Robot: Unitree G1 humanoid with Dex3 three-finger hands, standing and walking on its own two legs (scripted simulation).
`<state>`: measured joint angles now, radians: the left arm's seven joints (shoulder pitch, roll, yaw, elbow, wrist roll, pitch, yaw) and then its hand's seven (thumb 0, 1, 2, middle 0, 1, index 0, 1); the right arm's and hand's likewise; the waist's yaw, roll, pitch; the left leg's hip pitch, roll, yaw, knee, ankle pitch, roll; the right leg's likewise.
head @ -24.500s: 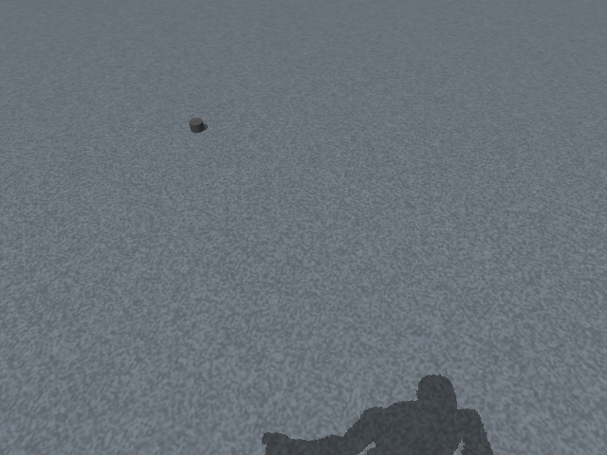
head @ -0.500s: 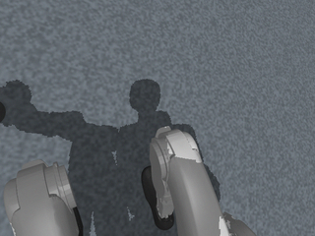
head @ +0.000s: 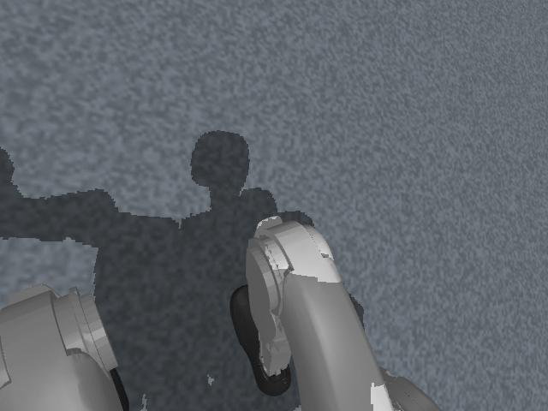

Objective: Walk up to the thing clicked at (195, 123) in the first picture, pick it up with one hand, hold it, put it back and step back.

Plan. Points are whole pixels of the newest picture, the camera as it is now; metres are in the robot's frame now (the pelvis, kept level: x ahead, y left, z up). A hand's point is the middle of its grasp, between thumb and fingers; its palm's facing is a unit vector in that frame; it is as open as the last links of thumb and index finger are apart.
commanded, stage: rest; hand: left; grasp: from above
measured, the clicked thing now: out of the picture +0.45 +0.31 -0.25
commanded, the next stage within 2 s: open in 0.70 s
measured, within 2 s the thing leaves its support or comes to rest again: rests again in 0.18 s
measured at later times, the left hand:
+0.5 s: hand out of the picture +0.44 +0.31 -0.23, palm faces -0.42 -0.16 -0.89, open 9.9 cm
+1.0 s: hand out of the picture +0.43 +0.31 -0.24, palm faces -0.43 -0.15 -0.89, open 10.1 cm
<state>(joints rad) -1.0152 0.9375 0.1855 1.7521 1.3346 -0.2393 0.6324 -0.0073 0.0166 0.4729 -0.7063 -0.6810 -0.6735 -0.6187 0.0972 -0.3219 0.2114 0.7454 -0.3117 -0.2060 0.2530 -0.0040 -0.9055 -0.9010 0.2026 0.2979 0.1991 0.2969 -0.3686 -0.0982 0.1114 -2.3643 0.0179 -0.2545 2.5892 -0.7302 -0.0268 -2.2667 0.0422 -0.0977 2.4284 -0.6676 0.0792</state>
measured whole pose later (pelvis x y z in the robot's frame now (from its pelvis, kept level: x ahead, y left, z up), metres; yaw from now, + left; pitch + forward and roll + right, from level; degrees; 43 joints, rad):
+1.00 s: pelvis -0.01 +0.00 +0.00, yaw -2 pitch +25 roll -14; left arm -1.04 1.01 0.13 1.82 1.30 -0.24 0.67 -0.01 0.04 0.50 -0.66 -0.65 -0.63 -0.60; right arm 0.06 -0.36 0.30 0.70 -0.32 -0.28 0.30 0.00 -0.91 -0.90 0.20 0.30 0.20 0.30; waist -0.39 -0.14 0.18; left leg -2.34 0.02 -0.29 2.60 -0.72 -0.02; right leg -2.23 0.05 -0.13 2.41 -0.65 0.09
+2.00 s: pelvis +0.00 +0.00 +0.01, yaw -2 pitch +27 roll -14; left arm -0.99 0.97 0.18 1.61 1.28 -0.20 0.63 -0.01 -0.49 0.97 -0.09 -1.01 -0.10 -1.00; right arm 0.11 -0.35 0.25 0.71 -0.30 -0.28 0.30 0.00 -0.90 -0.90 0.20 0.30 0.20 0.30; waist -0.37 -0.12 0.14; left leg -2.34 0.02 -0.29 2.58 -0.73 -0.03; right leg -2.23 0.04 -0.13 2.38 -0.65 0.07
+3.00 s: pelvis +0.00 +0.00 +0.03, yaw +4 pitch +34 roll -9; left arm -0.88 0.76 0.17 1.28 1.15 -0.18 0.42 -0.01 -0.16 0.90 -0.23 -0.69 -0.21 -0.70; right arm 0.21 -0.27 0.08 0.73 -0.17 -0.09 0.17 0.00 -0.89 -0.90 0.20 0.30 0.20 0.30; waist -0.27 -0.01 -0.03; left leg -2.36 0.01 -0.17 2.45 -0.69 -0.03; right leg -2.28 0.00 -0.05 2.34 -0.67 0.06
